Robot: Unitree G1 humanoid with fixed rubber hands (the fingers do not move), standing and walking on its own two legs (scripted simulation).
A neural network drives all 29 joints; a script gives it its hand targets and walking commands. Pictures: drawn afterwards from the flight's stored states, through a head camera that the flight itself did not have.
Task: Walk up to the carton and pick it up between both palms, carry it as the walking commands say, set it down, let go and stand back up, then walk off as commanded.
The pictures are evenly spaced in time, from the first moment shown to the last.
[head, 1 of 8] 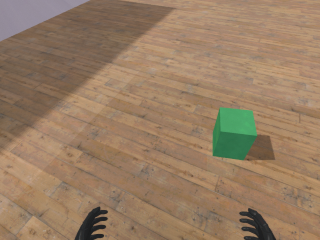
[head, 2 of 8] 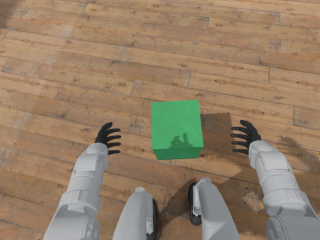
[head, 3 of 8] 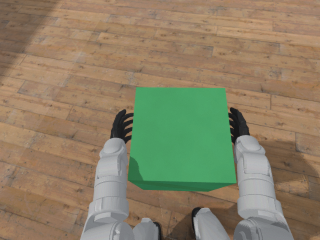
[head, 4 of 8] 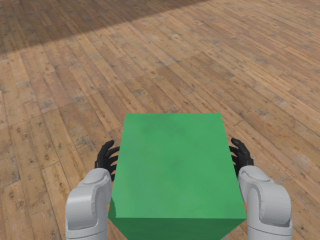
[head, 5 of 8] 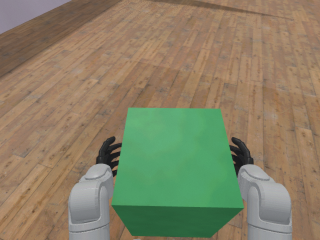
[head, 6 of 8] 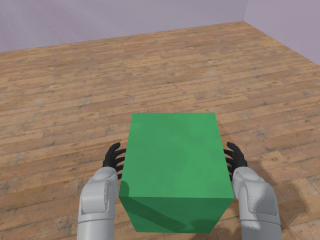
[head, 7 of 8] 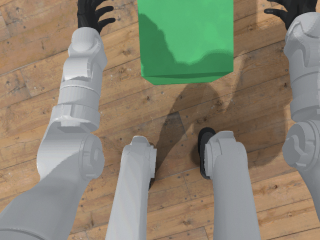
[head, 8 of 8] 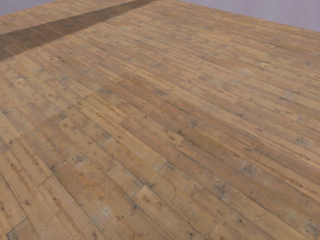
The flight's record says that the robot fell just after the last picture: no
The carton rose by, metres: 0.65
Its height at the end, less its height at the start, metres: +0.00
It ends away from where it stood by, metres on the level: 2.44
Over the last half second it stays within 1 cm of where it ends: yes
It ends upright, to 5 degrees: yes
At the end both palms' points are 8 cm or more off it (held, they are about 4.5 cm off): yes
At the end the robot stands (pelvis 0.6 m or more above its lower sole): yes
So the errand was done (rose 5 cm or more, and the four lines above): yes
